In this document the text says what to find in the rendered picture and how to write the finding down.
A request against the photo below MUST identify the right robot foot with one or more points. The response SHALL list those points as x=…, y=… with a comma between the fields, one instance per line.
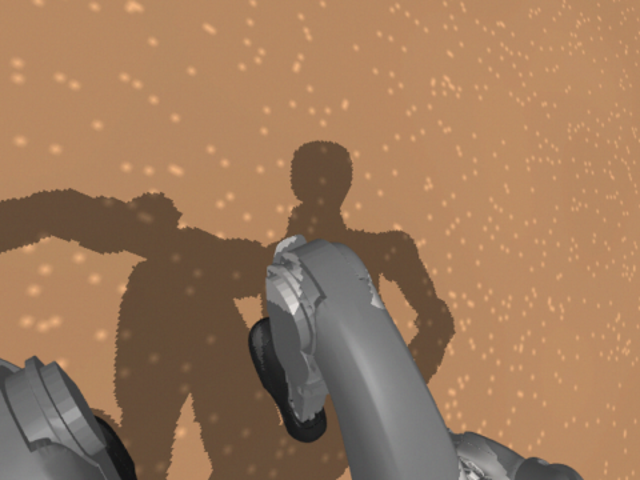
x=273, y=379

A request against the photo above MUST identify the left robot foot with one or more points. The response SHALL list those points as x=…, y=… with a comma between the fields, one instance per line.
x=117, y=452

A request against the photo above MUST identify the right robot arm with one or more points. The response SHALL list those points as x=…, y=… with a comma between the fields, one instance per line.
x=535, y=468

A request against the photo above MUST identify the right robot hand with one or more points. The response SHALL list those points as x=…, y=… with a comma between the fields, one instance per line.
x=484, y=458

